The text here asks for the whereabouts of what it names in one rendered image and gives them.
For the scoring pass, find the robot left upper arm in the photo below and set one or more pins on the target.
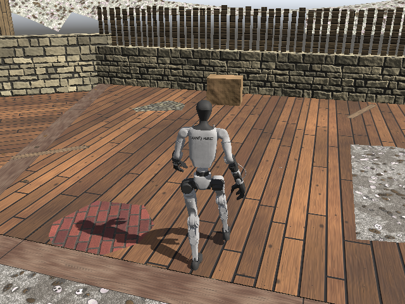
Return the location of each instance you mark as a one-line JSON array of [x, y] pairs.
[[182, 134]]

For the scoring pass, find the left robot shin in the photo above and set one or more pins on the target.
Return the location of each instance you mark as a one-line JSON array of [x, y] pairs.
[[193, 234]]

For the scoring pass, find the left robot forearm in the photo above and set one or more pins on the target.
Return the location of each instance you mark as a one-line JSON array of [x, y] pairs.
[[175, 162]]

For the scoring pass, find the right robot foot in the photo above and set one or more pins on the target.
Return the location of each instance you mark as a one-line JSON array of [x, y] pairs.
[[226, 235]]

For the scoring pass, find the robot right upper arm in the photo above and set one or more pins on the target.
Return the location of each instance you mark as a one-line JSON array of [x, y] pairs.
[[226, 145]]

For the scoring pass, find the left robot hand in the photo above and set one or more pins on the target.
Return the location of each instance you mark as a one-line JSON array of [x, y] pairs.
[[182, 164]]

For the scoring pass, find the right robot hand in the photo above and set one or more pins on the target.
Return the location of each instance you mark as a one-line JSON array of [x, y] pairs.
[[241, 190]]

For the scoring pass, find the right robot forearm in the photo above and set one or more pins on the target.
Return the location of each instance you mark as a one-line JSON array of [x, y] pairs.
[[235, 171]]

